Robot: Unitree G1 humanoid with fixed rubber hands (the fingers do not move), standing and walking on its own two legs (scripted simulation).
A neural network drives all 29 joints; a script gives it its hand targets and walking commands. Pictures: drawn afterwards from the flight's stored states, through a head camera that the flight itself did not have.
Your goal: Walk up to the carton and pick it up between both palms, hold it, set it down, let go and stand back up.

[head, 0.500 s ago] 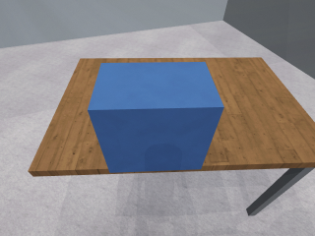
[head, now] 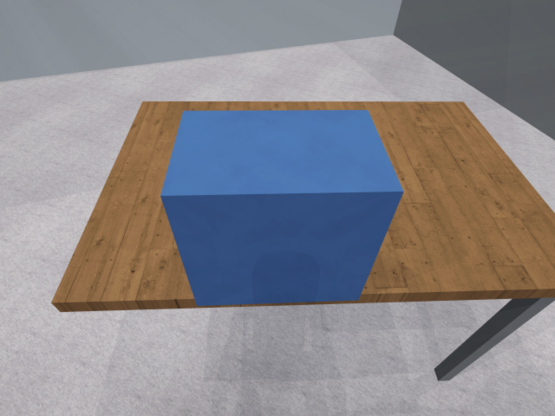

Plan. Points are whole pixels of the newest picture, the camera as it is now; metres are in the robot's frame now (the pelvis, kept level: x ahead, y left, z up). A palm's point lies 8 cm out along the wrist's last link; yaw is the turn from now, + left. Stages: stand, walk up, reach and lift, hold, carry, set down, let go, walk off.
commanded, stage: stand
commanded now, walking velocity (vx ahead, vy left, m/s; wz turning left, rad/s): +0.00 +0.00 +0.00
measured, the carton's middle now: (277, 213) +0.43 +0.02 +0.06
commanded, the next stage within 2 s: none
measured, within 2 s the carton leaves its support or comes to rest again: neither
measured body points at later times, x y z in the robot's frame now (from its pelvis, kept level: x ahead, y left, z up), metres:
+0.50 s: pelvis +0.01 +0.00 +0.00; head +0.02 +0.00 +0.45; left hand -0.02 +0.20 -0.17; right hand -0.01 -0.22 -0.16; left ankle +0.02 +0.08 -0.74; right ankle -0.02 -0.16 -0.74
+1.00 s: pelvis +0.02 +0.00 +0.00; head +0.03 +0.01 +0.45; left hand -0.01 +0.20 -0.17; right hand +0.00 -0.22 -0.16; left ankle +0.02 +0.08 -0.74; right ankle -0.02 -0.16 -0.74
